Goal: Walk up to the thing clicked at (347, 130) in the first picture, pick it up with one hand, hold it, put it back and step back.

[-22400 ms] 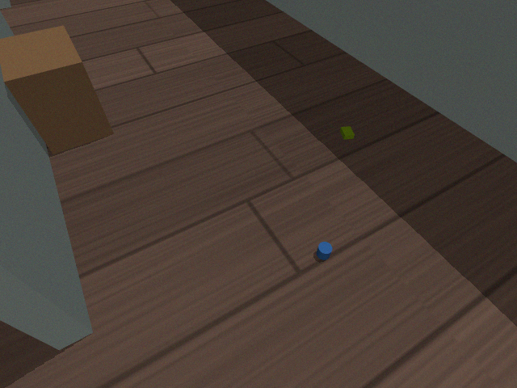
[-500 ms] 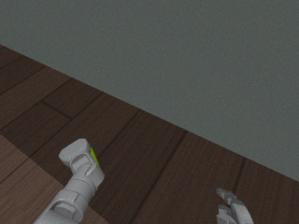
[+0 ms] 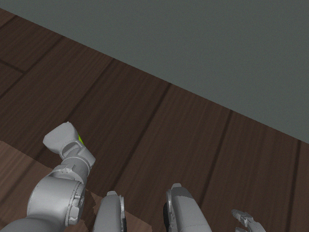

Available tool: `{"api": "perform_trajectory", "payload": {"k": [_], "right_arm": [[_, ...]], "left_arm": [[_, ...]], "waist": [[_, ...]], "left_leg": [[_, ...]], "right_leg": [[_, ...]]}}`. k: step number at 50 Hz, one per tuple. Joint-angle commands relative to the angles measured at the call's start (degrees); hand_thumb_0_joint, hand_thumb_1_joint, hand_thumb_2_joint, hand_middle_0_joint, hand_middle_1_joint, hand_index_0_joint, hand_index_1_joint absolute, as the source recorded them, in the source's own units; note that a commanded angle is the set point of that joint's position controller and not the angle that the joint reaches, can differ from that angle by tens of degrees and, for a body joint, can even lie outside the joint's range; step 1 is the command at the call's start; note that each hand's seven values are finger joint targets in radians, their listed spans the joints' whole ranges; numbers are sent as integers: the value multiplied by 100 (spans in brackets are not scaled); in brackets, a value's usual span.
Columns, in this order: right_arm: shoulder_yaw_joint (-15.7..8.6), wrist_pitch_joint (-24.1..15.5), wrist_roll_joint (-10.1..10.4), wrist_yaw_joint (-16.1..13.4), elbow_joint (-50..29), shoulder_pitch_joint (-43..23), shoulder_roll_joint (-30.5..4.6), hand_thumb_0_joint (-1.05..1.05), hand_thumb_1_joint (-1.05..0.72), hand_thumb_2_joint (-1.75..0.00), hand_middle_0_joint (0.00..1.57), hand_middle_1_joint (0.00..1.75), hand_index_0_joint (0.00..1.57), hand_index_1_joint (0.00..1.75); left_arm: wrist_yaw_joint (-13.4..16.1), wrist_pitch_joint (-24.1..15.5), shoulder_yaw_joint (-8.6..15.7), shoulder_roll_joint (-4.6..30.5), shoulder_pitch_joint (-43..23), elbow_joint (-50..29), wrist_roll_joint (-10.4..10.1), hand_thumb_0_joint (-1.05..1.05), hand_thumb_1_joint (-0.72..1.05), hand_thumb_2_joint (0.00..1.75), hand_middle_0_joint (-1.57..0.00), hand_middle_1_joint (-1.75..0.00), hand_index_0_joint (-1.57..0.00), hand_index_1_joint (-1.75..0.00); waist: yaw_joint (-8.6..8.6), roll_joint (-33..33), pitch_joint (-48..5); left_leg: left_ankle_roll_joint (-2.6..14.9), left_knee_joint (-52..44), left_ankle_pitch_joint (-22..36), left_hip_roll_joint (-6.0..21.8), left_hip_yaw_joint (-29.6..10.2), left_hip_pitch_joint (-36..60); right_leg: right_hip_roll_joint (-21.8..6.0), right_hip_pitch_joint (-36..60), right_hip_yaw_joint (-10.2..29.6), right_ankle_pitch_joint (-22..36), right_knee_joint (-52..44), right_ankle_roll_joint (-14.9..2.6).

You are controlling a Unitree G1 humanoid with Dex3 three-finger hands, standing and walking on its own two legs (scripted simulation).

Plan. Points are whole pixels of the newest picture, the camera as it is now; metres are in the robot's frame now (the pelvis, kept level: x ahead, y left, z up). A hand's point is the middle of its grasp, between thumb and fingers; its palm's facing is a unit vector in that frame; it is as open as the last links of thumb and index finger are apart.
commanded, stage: crouch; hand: left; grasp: from above
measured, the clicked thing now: (73, 145) +0.38 +0.23 -0.16
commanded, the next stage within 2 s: lower in 1.20 s
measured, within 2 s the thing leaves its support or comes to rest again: neither
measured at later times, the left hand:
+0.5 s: hand (89, 154) +0.39 +0.22 -0.35, palm faces -0.32 -0.27 -0.91, open 10.1 cm
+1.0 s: hand (93, 155) +0.42 +0.23 -0.44, palm faces -0.33 -0.27 -0.91, open 10.1 cm
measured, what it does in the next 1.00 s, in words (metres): lowers itself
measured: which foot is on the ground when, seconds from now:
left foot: down 0.00-1.00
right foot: down 0.00-1.00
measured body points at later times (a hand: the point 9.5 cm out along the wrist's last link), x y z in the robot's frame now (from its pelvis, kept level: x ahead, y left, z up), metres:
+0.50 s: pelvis -0.04 +0.00 -0.19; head +0.17 +0.02 +0.20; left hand +0.41 +0.23 -0.29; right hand +0.01 -0.25 -0.33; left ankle +0.03 +0.13 -0.62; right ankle +0.05 -0.13 -0.62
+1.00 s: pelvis -0.05 +0.00 -0.29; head +0.18 +0.01 +0.09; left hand +0.43 +0.24 -0.39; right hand -0.05 -0.27 -0.42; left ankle +0.03 +0.13 -0.62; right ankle +0.05 -0.13 -0.62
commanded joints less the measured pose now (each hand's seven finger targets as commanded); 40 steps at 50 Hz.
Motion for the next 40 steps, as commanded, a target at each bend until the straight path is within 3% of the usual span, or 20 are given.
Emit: {"api": "perform_trajectory", "payload": {"k": [1,3,5,7,8,10,13,20,21,23,25,26,28,29,31,32,34,35,36,40], "right_arm": [[-256,-175,-33,51,-386,286,-891,0,-91,-91,20,30,20,30],[-257,-170,-67,35,-269,302,-925,0,-91,-91,20,30,20,30],[-229,-190,-105,28,-188,296,-873,0,-91,-91,20,30,20,30],[-223,-196,-149,29,-107,344,-846,0,-91,-91,20,30,20,30],[-200,-204,-170,28,-74,310,-835,0,-91,-91,20,30,20,30],[-222,-232,-232,29,-17,367,-850,0,-91,-91,20,30,20,30],[-160,-265,-267,45,39,346,-825,0,-91,-91,20,30,20,30],[-55,-303,-328,182,-11,389,-940,0,-90,-91,20,30,20,30],[-71,-312,-337,180,-6,445,-943,0,-91,-91,20,30,20,30],[-63,-304,-350,210,-24,415,-1030,0,-90,-91,20,30,20,30],[-97,-345,-388,244,41,435,-1070,0,-90,-91,20,30,20,30],[-94,-364,-401,261,76,507,-1099,0,-90,-91,20,30,20,30],[-101,-402,-427,282,99,549,-1179,0,-90,-91,20,30,20,30],[-100,-417,-446,306,126,548,-1153,0,-90,-90,20,30,20,30],[-100,-451,-469,341,176,630,-1215,0,-90,-90,20,30,20,30],[-74,-458,-509,369,192,609,-1174,0,-90,-91,20,30,20,30],[-64,-476,-530,406,215,718,-1213,0,-90,-90,20,30,20,30],[-45,-492,-548,437,179,663,-1183,0,-90,-91,20,30,20,30],[-53,-500,-556,455,234,791,-1186,0,-90,-90,20,30,20,30],[-69,-541,-607,562,253,850,-1267,0,-90,-90,20,30,20,30]], "left_arm": [[406,-122,261,1168,-2254,-509,84,0,59,42,-115,-26,-112,-29],[448,-155,420,1413,-2575,-453,64,0,55,44,-114,-24,-110,-29],[449,-199,455,1371,-2660,-342,-23,0,54,40,-111,-25,-108,-28],[426,-256,562,1523,-2717,-311,-82,0,54,39,-110,-25,-108,-28],[426,-278,627,1634,-2711,-239,-78,0,54,39,-110,-26,-108,-28],[393,-378,602,1651,-3092,-438,-114,0,57,42,-112,-29,-110,-31],[316,-473,630,1748,-2970,-15,-34,0,58,42,-111,-31,-110,-33],[162,-731,712,2035,-3040,159,302,0,59,41,-109,-35,-109,-35],[168,-796,755,2179,-3459,-296,366,0,57,43,-110,-32,-109,-34],[176,-791,782,2252,-3274,136,476,0,57,46,-108,-36,-108,-37],[206,-818,830,2188,-3406,17,440,0,56,48,-109,-34,-107,-36],[206,-810,805,2042,-3380,276,454,0,56,48,-109,-34,-107,-36],[291,-847,919,2223,-3800,82,446,0,54,49,-106,-36,-105,-38],[275,-829,843,2072,-3766,327,426,0,55,48,-106,-36,-105,-38],[334,-899,1069,2500,-3939,188,439,0,54,48,-106,-36,-104,-37],[328,-918,1031,2371,-3878,490,420,0,55,49,-106,-37,-106,-38],[323,-981,1153,2643,-3979,440,513,0,53,50,-104,-41,-104,-41],[289,-981,1068,2522,-3925,691,529,0,52,50,-105,-39,-104,-40],[254,-1044,1155,2702,-4161,411,591,0,53,47,-103,-41,-103,-41],[192,-1111,1203,2807,-4050,788,673,0,50,43,-99,-41,-100,-39]], "waist": [[-108,447,-3248],[-178,580,-3514],[-308,607,-3599],[-363,630,-3884],[-351,661,-3830],[-519,673,-3830],[-658,498,-3550],[-650,1055,-3821],[-613,1342,-4104],[-697,1213,-3957],[-691,1364,-3979],[-808,1334,-3852],[-822,1528,-3951],[-948,1359,-3806],[-862,1343,-3893],[-931,1178,-3859],[-863,1172,-3972],[-905,1111,-3925],[-976,1189,-4000],[-943,1149,-3863]], "left_leg": [[30,52,1215,-256,130,218],[30,303,1007,-235,121,-10],[48,538,715,-229,108,-312],[57,858,777,-211,113,-506],[71,967,663,-210,79,-671],[113,1338,591,-206,81,-1055],[185,1859,315,-225,75,-1787],[123,2490,245,-217,-46,-1974],[115,2629,375,-218,-3,-1925],[133,2735,139,-221,-65,-2132],[108,2831,69,-209,-130,-2144],[92,2895,97,-193,-182,-2079],[83,3022,67,-190,-195,-2188],[123,3165,-17,-205,-145,-2371],[153,3400,12,-230,-74,-2673],[175,3548,8,-242,-1,-2923],[191,3752,181,-263,66,-3027],[207,3843,174,-273,99,-3197],[211,3932,237,-285,103,-3117],[225,4136,169,-304,124,-3424]], "right_leg": [[241,784,-156,1228,146,-309],[226,493,-162,1006,368,-291],[223,192,-190,697,545,-266],[209,77,-221,758,816,-243],[202,-132,-238,637,970,-251],[191,-386,-233,613,1191,-212],[199,-919,-188,301,1503,-181],[130,-1924,-382,208,2447,-235],[149,-2020,-380,345,2578,-248],[131,-2250,-418,118,2717,-239],[89,-2614,-455,58,2967,-252],[64,-2837,-483,96,3056,-246],[42,-2996,-490,109,3247,-252],[62,-3044,-482,57,3255,-230],[44,-3023,-430,76,3374,-207],[79,-2933,-432,77,3427,-192],[68,-2824,-404,239,3534,-174],[70,-2799,-399,225,3595,-167],[60,-2826,-379,303,3619,-156],[77,-2986,-402,209,3830,-156]]}}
